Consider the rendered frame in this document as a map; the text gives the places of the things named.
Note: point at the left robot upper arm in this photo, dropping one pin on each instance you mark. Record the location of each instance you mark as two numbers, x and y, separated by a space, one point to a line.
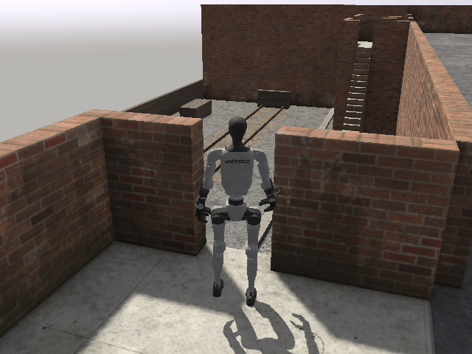
210 166

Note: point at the left robot forearm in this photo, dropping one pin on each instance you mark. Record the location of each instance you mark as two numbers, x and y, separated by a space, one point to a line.
202 196

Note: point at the robot shin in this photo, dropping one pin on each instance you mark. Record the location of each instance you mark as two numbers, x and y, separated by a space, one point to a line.
217 263
252 271

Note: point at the right robot upper arm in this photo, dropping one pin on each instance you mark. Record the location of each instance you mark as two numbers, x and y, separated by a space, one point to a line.
260 156

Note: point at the right robot hand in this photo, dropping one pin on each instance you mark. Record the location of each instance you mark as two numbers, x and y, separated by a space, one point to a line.
265 201

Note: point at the right robot shin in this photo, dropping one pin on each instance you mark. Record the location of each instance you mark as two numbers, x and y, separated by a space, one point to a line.
252 271

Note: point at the left robot shin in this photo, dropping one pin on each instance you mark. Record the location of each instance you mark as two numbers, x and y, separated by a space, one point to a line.
217 263

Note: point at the left robot hand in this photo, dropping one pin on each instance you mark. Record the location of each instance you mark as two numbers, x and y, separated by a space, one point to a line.
203 211

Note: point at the right robot forearm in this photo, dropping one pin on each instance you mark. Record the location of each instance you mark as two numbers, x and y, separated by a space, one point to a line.
270 192

